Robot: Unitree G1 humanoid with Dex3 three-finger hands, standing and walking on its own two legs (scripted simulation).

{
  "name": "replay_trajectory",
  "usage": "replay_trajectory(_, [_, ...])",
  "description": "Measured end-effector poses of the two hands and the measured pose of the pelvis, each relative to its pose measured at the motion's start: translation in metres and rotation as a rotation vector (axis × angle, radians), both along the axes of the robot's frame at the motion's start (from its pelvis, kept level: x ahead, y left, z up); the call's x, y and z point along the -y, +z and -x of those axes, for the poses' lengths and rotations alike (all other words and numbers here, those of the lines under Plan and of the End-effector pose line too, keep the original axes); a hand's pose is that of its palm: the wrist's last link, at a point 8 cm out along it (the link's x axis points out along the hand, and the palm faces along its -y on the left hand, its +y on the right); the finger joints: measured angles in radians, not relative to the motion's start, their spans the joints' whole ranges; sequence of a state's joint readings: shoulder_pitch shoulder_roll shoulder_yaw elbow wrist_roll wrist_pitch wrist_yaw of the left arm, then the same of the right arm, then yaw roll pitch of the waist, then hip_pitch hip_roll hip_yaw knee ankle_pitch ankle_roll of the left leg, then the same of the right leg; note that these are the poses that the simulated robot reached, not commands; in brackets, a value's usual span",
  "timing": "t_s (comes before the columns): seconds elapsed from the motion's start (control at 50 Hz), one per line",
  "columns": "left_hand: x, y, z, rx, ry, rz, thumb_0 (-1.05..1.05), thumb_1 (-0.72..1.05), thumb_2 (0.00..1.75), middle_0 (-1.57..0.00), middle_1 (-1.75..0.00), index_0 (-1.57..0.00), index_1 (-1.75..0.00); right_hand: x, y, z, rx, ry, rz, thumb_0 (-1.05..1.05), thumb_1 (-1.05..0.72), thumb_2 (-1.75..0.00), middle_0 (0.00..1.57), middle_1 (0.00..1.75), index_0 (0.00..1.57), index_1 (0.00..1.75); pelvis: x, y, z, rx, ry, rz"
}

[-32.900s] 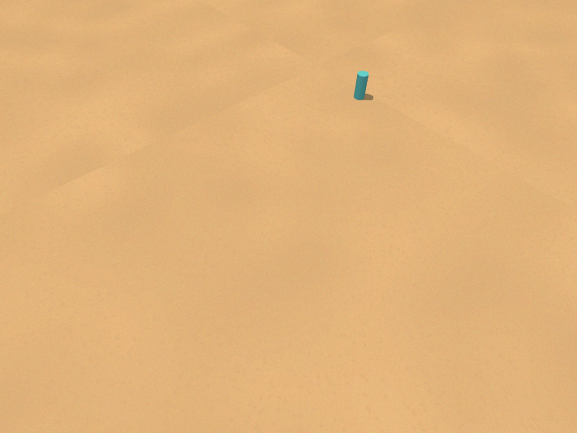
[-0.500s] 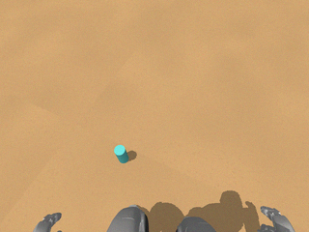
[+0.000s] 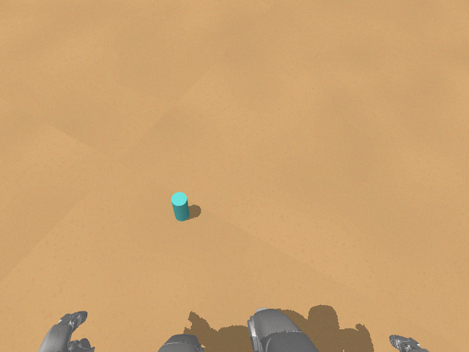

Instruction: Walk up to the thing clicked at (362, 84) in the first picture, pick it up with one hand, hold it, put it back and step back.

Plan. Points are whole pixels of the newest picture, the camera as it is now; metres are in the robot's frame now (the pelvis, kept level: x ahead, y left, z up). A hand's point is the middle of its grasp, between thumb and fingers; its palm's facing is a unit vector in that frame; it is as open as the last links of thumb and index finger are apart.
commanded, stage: step back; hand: left
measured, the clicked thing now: (180, 207) +0.67 +0.21 -0.69
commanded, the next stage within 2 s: none
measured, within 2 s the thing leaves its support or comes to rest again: neither
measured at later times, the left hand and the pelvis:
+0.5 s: hand out of the picture -0.05 +0.21 -0.13, palm faces -0.03 -0.90 -0.44, open 7.4 cm; pelvis -0.16 -0.05 -0.01, yaw -1 degrees
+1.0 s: hand out of the picture -0.28 +0.18 -0.15, palm faces -0.01 -0.91 -0.41, open 7.4 cm; pelvis -0.34 -0.09 -0.01, yaw -2 degrees
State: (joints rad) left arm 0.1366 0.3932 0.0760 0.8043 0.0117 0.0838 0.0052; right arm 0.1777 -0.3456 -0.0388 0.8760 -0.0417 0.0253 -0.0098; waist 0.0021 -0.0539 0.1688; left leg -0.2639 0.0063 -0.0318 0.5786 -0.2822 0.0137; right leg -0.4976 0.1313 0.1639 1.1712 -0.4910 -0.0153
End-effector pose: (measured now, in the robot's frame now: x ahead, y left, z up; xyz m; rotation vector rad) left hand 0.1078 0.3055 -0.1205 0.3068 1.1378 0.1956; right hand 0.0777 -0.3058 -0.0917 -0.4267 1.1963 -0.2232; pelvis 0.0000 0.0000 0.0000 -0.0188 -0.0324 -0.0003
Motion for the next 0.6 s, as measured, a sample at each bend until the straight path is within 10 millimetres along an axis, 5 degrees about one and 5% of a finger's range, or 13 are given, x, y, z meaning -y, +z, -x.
replay_trajectory(0.12, [0.003, -0.001, 0.055, -0.062, -0.005, -0.034, 0.01, 0.91, 0.89, -0.20, -0.30, -0.20, -0.30, 0.016, 0.001, 0.014, 0.081, 0.006, 0.005, 0.00, -0.90, -0.90, 0.21, 0.30, 0.21, 0.31, 0.013, -0.003, 0.037, -0.006, -0.038, -0.007])
replay_trajectory(0.22, [0.019, -0.005, 0.095, -0.089, -0.034, -0.075, 0.01, 0.91, 0.89, -0.20, -0.30, -0.20, -0.30, 0.043, -0.017, 0.033, 0.146, 0.004, -0.012, 0.00, -0.90, -0.90, 0.21, 0.30, 0.21, 0.31, 0.033, -0.019, 0.076, 0.002, -0.079, -0.026])
replay_trajectory(0.34, [0.047, 0.015, 0.145, -0.082, -0.028, -0.077, 0.01, 0.91, 0.89, -0.20, -0.30, -0.20, -0.30, 0.059, -0.029, 0.081, 0.111, -0.051, -0.057, 0.00, -0.91, -0.90, 0.20, 0.30, 0.20, 0.30, 0.047, -0.011, 0.112, 0.016, -0.068, -0.045])
replay_trajectory(0.48, [0.052, 0.029, 0.160, 0.000, -0.035, -0.105, 0.01, 0.90, 0.89, -0.20, -0.30, -0.21, -0.30, 0.063, -0.033, 0.153, 0.007, -0.040, -0.054, 0.00, -0.91, -0.90, 0.20, 0.30, 0.20, 0.30, 0.052, -0.005, 0.154, -0.021, -0.020, -0.056])
replay_trajectory(0.6, [0.043, 0.010, 0.178, 0.097, -0.019, -0.080, 0.01, 0.90, 0.89, -0.20, -0.30, -0.21, -0.30, 0.052, -0.039, 0.206, -0.060, 0.008, -0.029, 0.00, -0.91, -0.90, 0.20, 0.30, 0.20, 0.30, 0.050, -0.019, 0.204, 0.006, 0.044, -0.061])
